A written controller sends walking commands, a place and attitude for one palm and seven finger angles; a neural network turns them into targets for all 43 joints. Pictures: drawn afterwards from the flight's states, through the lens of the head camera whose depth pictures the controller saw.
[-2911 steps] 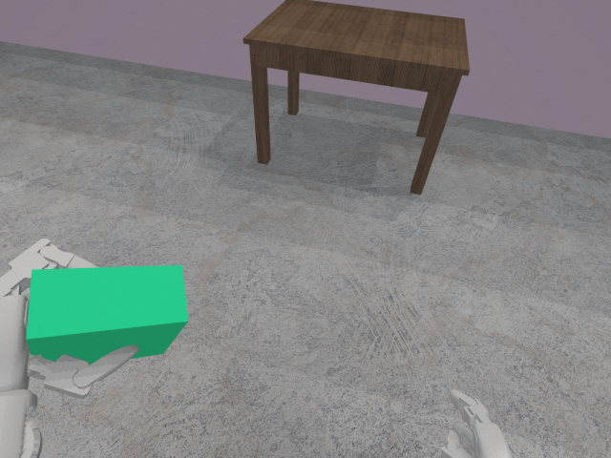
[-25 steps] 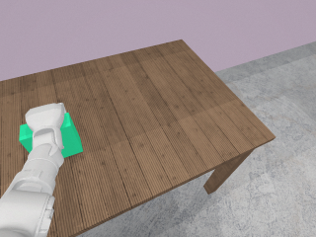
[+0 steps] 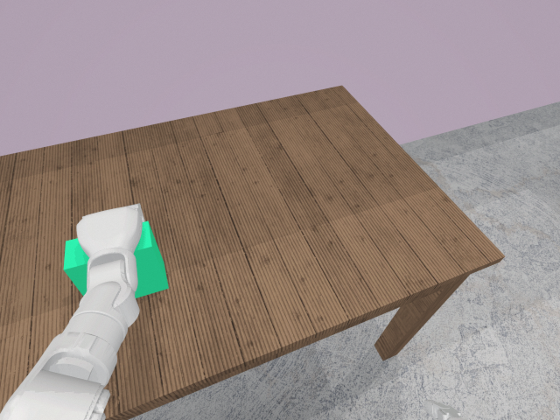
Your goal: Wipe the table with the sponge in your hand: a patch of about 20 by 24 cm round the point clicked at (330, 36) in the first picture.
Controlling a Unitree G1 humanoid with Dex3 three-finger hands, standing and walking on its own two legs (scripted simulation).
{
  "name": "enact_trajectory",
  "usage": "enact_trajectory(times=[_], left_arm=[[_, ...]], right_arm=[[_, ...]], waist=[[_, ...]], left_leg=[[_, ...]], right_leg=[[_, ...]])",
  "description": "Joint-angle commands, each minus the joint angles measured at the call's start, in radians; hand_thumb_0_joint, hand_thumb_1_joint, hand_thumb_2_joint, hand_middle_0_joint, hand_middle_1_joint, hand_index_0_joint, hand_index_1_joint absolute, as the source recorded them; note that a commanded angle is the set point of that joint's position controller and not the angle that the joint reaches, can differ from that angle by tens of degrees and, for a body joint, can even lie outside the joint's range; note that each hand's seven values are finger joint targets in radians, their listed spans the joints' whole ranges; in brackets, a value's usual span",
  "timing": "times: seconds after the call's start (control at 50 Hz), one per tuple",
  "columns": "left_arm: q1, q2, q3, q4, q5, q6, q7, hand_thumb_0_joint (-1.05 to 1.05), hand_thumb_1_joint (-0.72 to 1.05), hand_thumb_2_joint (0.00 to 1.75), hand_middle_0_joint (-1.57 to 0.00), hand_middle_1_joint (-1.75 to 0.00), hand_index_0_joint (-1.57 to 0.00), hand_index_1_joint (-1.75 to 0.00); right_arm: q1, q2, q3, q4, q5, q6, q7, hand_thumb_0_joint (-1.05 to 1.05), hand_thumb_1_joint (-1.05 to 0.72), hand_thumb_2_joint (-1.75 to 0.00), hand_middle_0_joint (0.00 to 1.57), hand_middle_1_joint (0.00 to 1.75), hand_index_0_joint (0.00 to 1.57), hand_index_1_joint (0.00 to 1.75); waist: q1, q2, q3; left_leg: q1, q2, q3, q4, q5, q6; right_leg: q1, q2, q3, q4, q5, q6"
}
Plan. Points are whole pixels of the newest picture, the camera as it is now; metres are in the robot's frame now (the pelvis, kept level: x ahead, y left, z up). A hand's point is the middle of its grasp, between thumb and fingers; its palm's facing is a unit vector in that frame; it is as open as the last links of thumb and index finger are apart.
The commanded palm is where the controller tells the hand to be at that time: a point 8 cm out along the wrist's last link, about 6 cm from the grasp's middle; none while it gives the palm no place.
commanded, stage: wipe back along the first lane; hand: left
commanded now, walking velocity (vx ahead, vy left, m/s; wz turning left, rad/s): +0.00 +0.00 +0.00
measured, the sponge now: (124, 273) +0.35 +0.30 -0.05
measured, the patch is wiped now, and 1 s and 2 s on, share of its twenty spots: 1.00 1.00 1.00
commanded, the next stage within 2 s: lift the sponge slowly off the table in 1.12 s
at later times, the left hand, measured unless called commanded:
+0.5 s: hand (120, 281) +0.31 +0.27 +0.00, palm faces -0.05 -0.04 -1.00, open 10.2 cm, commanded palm +0.27 +0.24 +0.03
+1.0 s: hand (126, 306) +0.27 +0.25 +0.00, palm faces -0.06 -0.04 -1.00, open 10.2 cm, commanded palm +0.22 +0.22 +0.03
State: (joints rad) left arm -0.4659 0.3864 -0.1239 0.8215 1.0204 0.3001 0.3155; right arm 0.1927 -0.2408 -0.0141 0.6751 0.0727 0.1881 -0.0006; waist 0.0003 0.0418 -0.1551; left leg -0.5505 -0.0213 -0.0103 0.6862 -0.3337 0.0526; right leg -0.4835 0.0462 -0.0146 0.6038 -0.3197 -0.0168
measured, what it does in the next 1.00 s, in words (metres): stands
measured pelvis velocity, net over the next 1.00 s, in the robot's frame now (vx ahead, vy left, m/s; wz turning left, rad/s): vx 0.00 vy -0.01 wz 0.00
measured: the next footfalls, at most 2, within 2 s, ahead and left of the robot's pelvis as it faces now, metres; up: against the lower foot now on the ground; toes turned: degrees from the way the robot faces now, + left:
none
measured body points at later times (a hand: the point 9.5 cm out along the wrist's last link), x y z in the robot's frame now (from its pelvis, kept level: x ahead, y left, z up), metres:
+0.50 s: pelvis +0.00 +0.00 +0.00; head +0.01 -0.01 +0.45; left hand +0.31 +0.27 +0.06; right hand +0.18 -0.24 -0.10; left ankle +0.00 +0.08 -0.72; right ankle -0.02 -0.12 -0.72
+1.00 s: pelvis +0.00 -0.01 +0.00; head -0.01 -0.03 +0.45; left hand +0.27 +0.24 +0.06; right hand +0.20 -0.23 -0.09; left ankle +0.00 +0.08 -0.72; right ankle -0.02 -0.12 -0.72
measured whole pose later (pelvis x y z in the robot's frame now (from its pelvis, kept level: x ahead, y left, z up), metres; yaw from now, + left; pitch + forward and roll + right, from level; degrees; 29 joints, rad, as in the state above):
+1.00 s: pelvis +0.00 -0.01 +0.00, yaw +0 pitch +5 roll -1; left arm -0.07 0.31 -0.21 0.39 1.01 0.41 0.29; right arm 0.11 -0.24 0.01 0.63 0.08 0.16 0.00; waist 0.06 0.06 -0.13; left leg -0.41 -0.02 0.00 0.64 -0.32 0.04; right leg -0.36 0.05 0.00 0.60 -0.33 -0.03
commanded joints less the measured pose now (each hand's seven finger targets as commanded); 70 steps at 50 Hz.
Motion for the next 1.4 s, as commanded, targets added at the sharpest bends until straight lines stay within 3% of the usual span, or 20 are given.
enact_trajectory(times=[0.0,0.32,0.36,0.38,0.42,0.46,0.5,0.56,0.6,0.66,0.68,0.76,0.9,0.96,1.02,1.2,1.26,1.28,1.36,1.38], left_arm=[[-0.089,0.083,0.016,-0.065,-0.020,-0.002,-0.030,0.00,0.10,1.30,-1.20,-1.60,-1.20,-1.60],[0.172,0.025,-0.012,-0.268,-0.055,0.065,-0.045,0.00,0.10,1.30,-1.20,-1.60,-1.20,-1.60],[0.195,0.073,0.033,-0.291,-0.051,0.067,-0.046,0.00,0.10,1.30,-1.20,-1.60,-1.20,-1.60],[0.210,0.017,-0.013,-0.302,-0.055,0.067,-0.048,0.00,0.10,1.30,-1.20,-1.60,-1.20,-1.60],[0.234,-0.004,-0.032,-0.325,-0.053,0.069,-0.052,0.00,0.10,1.30,-1.20,-1.60,-1.20,-1.60],[0.231,0.036,0.005,-0.337,-0.046,0.072,-0.049,0.00,0.10,1.30,-1.20,-1.60,-1.20,-1.60],[0.234,-0.035,-0.065,-0.359,-0.045,0.075,-0.053,0.00,0.10,1.30,-1.20,-1.60,-1.20,-1.60],[0.292,0.013,-0.011,-0.376,-0.048,0.076,-0.048,0.00,0.10,1.30,-1.20,-1.60,-1.20,-1.60],[0.279,-0.054,-0.082,-0.400,-0.049,0.083,-0.051,0.00,0.10,1.30,-1.20,-1.60,-1.20,-1.60],[0.275,-0.016,-0.048,-0.416,-0.046,0.095,-0.051,0.00,0.10,1.30,-1.20,-1.60,-1.20,-1.60],[0.279,-0.058,-0.086,-0.436,-0.055,0.098,-0.052,0.00,0.10,1.30,-1.20,-1.60,-1.20,-1.60],[0.285,-0.002,-0.034,-0.429,-0.055,0.106,-0.057,0.00,0.10,1.30,-1.20,-1.60,-1.20,-1.60],[0.361,-0.078,-0.110,-0.470,-0.055,0.094,-0.068,0.00,0.10,1.30,-1.20,-1.60,-1.20,-1.60],[0.439,-0.052,-0.072,-0.501,-0.062,0.088,-0.063,0.00,0.10,1.30,-1.20,-1.60,-1.20,-1.60],[0.505,-0.091,-0.111,-0.542,-0.074,0.095,-0.059,0.00,0.10,1.30,-1.20,-1.60,-1.20,-1.60],[0.408,-0.060,-0.093,-0.530,-0.055,0.134,-0.052,0.00,0.10,1.30,-1.20,-1.60,-1.20,-1.60],[0.384,-0.009,-0.048,-0.568,-0.051,0.125,-0.054,0.00,0.10,1.30,-1.20,-1.60,-1.20,-1.60],[0.375,-0.052,-0.090,-0.595,-0.057,0.119,-0.057,0.00,0.10,1.30,-1.20,-1.60,-1.20,-1.60],[0.429,0.005,-0.029,-0.615,-0.059,0.099,-0.060,0.00,0.10,1.30,-1.20,-1.60,-1.20,-1.60],[0.408,-0.019,-0.059,-0.633,-0.057,0.097,-0.061,0.00,0.10,1.30,-1.20,-1.60,-1.20,-1.60]], right_arm=[[-0.056,-0.150,-0.044,-0.119,-0.001,-0.033,-0.013,0.00,-0.90,-0.90,0.20,0.30,0.20,0.30],[-0.145,-0.141,-0.034,-0.163,0.009,-0.057,-0.010,0.00,-0.90,-0.90,0.20,0.30,0.20,0.30],[-0.157,-0.149,-0.032,-0.163,0.009,-0.058,-0.010,0.00,-0.90,-0.90,0.20,0.30,0.20,0.30],[-0.157,-0.137,-0.032,-0.169,0.009,-0.060,-0.010,0.00,-0.90,-0.90,0.20,0.30,0.20,0.30],[-0.171,-0.137,-0.031,-0.177,0.010,-0.065,-0.007,0.00,-0.90,-0.90,0.20,0.30,0.20,0.30],[-0.176,-0.144,-0.033,-0.172,0.009,-0.064,-0.007,0.00,-0.90,-0.90,0.20,0.30,0.20,0.30],[-0.187,-0.132,-0.030,-0.183,0.010,-0.066,-0.006,0.00,-0.90,-0.90,0.20,0.30,0.20,0.30],[-0.199,-0.137,-0.031,-0.183,0.007,-0.069,-0.008,0.00,-0.90,-0.90,0.20,0.30,0.20,0.30],[-0.211,-0.128,-0.026,-0.190,0.009,-0.069,-0.007,0.00,-0.90,-0.90,0.20,0.30,0.20,0.30],[-0.225,-0.134,-0.025,-0.186,0.007,-0.066,-0.010,0.00,-0.90,-0.90,0.20,0.30,0.20,0.30],[-0.227,-0.124,-0.023,-0.195,0.008,-0.067,-0.012,0.00,-0.90,-0.90,0.20,0.30,0.20,0.30],[-0.238,-0.131,-0.019,-0.188,0.008,-0.067,-0.021,0.00,-0.90,-0.90,0.20,0.30,0.20,0.30],[-0.251,-0.118,-0.016,-0.203,0.007,-0.078,-0.012,0.00,-0.90,-0.90,0.20,0.30,0.20,0.30],[-0.260,-0.122,-0.021,-0.204,0.003,-0.083,-0.005,0.00,-0.90,-0.90,0.20,0.30,0.20,0.30],[-0.275,-0.114,-0.019,-0.214,0.005,-0.086,-0.002,0.00,-0.90,-0.90,0.20,0.30,0.20,0.30],[-0.282,-0.117,-0.017,-0.195,0.010,-0.084,-0.017,0.00,-0.90,-0.90,0.20,0.30,0.20,0.30],[-0.294,-0.122,-0.020,-0.195,0.005,-0.084,-0.022,0.00,-0.90,-0.90,0.20,0.30,0.20,0.30],[-0.293,-0.111,-0.020,-0.203,0.006,-0.086,-0.022,0.00,-0.90,-0.90,0.20,0.30,0.20,0.30],[-0.298,-0.114,-0.020,-0.201,-0.001,-0.094,-0.018,0.00,-0.90,-0.90,0.20,0.30,0.20,0.30],[-0.299,-0.108,-0.018,-0.204,-0.001,-0.093,-0.018,0.00,-0.90,-0.90,0.20,0.30,0.20,0.30]], waist=[[0.004,-0.057,-0.180],[0.033,-0.076,-0.125],[0.050,-0.059,-0.136],[0.041,-0.063,-0.129],[0.043,-0.070,-0.109],[0.049,-0.074,-0.113],[0.040,-0.072,-0.096],[0.061,-0.089,-0.114],[0.046,-0.087,-0.089],[0.055,-0.087,-0.082],[0.051,-0.073,-0.085],[0.062,-0.103,-0.072],[0.061,-0.101,-0.069],[0.081,-0.101,-0.100],[0.076,-0.123,-0.080],[0.069,-0.139,-0.032],[0.083,-0.101,-0.075],[0.072,-0.082,-0.088],[0.087,-0.094,-0.089],[0.077,-0.072,-0.079]], left_leg=[[0.191,0.013,-0.042,-0.080,0.292,-0.012],[0.205,0.002,-0.032,-0.101,0.299,-0.011],[0.207,0.000,-0.040,-0.109,0.311,-0.015],[0.214,0.002,-0.034,-0.106,0.310,-0.014],[0.216,0.002,-0.038,-0.108,0.301,-0.013],[0.222,0.003,-0.048,-0.112,0.304,-0.016],[0.229,0.005,-0.047,-0.113,0.288,-0.015],[0.230,0.001,-0.048,-0.112,0.301,-0.017],[0.233,0.003,-0.045,-0.112,0.292,-0.015],[0.232,0.002,-0.050,-0.123,0.269,-0.016],[0.237,0.003,-0.042,-0.123,0.262,-0.013],[0.226,-0.004,-0.046,-0.133,0.231,-0.011],[0.236,-0.006,-0.042,-0.125,0.243,-0.007],[0.239,-0.005,-0.043,-0.123,0.264,-0.010],[0.234,-0.004,-0.036,-0.120,0.275,-0.010],[0.231,-0.007,-0.040,-0.134,0.205,-0.006],[0.252,-0.011,-0.041,-0.140,0.220,-0.006],[0.264,-0.013,-0.032,-0.134,0.231,-0.002],[0.271,-0.013,-0.042,-0.143,0.262,-0.006],[0.275,-0.012,-0.038,-0.145,0.255,-0.004]], right_leg=[[0.059,0.021,-0.006,-0.065,0.264,-0.063],[0.138,0.015,0.011,-0.079,0.334,-0.063],[0.155,0.016,0.024,-0.077,0.345,-0.069],[0.150,0.015,0.011,-0.073,0.336,-0.065],[0.137,0.017,0.011,-0.077,0.322,-0.066],[0.140,0.020,0.020,-0.078,0.320,-0.071],[0.121,0.019,0.006,-0.077,0.288,-0.068],[0.149,0.020,0.027,-0.076,0.322,-0.072],[0.130,0.017,0.016,-0.074,0.313,-0.068],[0.133,0.019,0.030,-0.083,0.285,-0.072],[0.137,0.017,0.020,-0.079,0.274,-0.069],[0.147,0.018,0.043,-0.098,0.256,-0.072],[0.152,0.014,0.038,-0.091,0.280,-0.069],[0.177,0.014,0.053,-0.084,0.319,-0.074],[0.186,0.009,0.050,-0.078,0.354,-0.067],[0.148,0.013,0.055,-0.100,0.251,-0.066],[0.181,0.011,0.080,-0.105,0.275,-0.071],[0.191,0.007,0.073,-0.100,0.297,-0.068],[0.220,0.008,0.087,-0.107,0.347,-0.071],[0.213,0.005,0.079,-0.107,0.333,-0.068]])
